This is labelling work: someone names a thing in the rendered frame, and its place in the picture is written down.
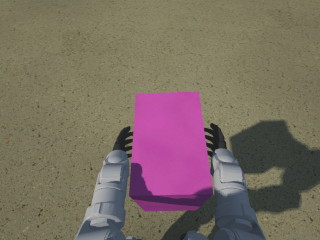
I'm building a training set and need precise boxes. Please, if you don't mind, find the robot right upper arm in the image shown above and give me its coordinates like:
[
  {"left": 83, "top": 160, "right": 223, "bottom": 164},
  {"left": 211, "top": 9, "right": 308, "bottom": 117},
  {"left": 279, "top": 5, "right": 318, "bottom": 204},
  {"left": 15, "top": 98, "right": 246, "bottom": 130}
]
[{"left": 213, "top": 226, "right": 265, "bottom": 240}]

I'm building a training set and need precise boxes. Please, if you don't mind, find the right robot shin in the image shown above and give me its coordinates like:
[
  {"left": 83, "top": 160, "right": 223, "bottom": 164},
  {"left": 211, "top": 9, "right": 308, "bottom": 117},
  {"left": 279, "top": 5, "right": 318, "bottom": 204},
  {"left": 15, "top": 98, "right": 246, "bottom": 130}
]
[{"left": 184, "top": 230, "right": 197, "bottom": 239}]

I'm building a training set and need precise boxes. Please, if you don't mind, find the robot right forearm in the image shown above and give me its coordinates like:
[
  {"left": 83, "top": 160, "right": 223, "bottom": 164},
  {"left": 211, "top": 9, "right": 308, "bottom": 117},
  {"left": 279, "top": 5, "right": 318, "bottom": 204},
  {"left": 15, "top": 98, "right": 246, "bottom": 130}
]
[{"left": 210, "top": 148, "right": 266, "bottom": 240}]

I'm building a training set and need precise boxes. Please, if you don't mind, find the carton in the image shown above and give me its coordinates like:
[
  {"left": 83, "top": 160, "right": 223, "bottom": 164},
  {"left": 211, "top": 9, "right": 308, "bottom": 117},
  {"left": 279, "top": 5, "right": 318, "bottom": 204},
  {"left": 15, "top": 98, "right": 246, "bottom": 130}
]
[{"left": 129, "top": 91, "right": 214, "bottom": 211}]

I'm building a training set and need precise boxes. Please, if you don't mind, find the left robot hand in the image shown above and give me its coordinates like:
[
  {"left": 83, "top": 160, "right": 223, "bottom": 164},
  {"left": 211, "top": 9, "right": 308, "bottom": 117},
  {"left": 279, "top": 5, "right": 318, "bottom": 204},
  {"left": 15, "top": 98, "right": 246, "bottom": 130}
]
[{"left": 112, "top": 126, "right": 133, "bottom": 158}]

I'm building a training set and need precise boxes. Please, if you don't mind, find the robot left upper arm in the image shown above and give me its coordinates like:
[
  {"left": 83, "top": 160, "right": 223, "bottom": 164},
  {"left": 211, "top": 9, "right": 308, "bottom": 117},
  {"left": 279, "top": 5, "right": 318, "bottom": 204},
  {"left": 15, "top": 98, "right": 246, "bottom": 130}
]
[{"left": 75, "top": 227, "right": 126, "bottom": 240}]

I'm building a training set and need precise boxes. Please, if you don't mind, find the right robot hand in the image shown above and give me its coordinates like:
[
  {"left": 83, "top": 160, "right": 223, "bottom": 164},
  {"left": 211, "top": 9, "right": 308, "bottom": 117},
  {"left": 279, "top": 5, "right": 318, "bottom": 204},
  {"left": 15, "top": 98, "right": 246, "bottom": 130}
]
[{"left": 204, "top": 123, "right": 227, "bottom": 157}]

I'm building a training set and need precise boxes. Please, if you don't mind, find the robot left forearm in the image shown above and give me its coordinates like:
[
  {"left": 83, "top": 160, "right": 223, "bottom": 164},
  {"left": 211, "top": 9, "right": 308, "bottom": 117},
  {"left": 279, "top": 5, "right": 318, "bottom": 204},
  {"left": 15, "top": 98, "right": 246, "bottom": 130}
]
[{"left": 74, "top": 150, "right": 130, "bottom": 240}]

